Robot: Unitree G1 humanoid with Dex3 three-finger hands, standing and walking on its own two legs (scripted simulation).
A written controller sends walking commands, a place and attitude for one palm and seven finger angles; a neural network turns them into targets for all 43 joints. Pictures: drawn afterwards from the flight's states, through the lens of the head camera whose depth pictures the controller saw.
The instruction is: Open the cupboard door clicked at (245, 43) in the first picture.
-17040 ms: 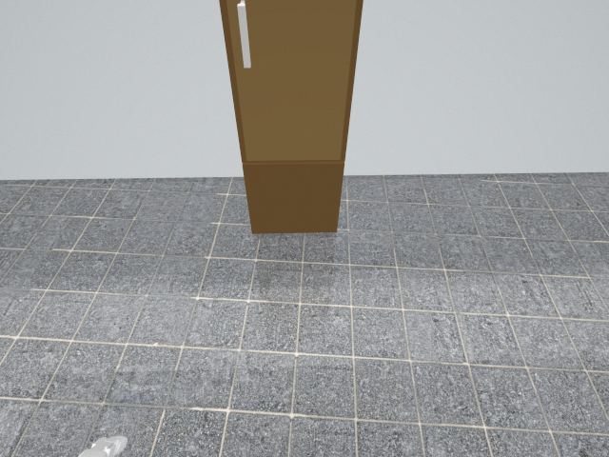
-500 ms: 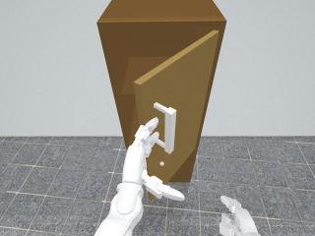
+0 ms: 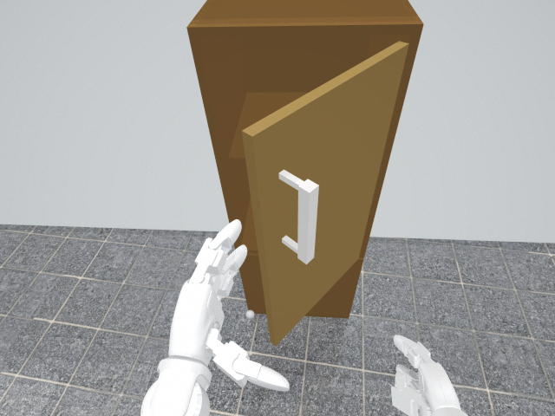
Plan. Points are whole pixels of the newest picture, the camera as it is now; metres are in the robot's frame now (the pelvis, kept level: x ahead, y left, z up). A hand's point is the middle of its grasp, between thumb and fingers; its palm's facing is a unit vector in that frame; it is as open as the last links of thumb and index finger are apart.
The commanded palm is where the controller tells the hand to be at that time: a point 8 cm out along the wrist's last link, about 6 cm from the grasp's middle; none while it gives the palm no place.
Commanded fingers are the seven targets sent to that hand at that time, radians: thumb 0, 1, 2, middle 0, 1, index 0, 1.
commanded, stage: draw the hand back to the body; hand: left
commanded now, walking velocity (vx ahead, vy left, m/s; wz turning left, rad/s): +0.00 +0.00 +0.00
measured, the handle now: (297, 219) +0.36 +0.00 +0.11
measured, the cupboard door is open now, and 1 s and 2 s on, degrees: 50 50 50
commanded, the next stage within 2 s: step back with the hand held close in 1.58 s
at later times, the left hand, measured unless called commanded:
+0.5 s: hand (173, 317) +0.20 +0.13 +0.13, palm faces -0.01 -1.00 -0.05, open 16.2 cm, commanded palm +0.17 +0.19 +0.14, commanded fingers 0.00 -0.29 0.39 -0.16 -0.30 -0.16 -0.30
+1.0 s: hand (67, 290) +0.21 +0.25 +0.16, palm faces +0.29 -0.89 -0.35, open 11.5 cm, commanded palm +0.17 +0.29 +0.18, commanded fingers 0.00 0.58 0.76 -0.19 -0.30 -0.19 -0.30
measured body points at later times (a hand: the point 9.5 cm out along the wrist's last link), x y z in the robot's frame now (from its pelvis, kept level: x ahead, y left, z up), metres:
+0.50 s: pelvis +0.00 +0.00 +0.01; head -0.03 -0.01 +0.46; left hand +0.19 +0.18 +0.14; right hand +0.19 -0.21 -0.06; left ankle +0.02 +0.12 -0.72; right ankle -0.04 -0.08 -0.72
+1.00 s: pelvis +0.01 +0.04 +0.03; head +0.00 +0.02 +0.47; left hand +0.19 +0.29 +0.18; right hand +0.19 -0.18 -0.06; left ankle +0.02 +0.12 -0.72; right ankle -0.04 -0.08 -0.72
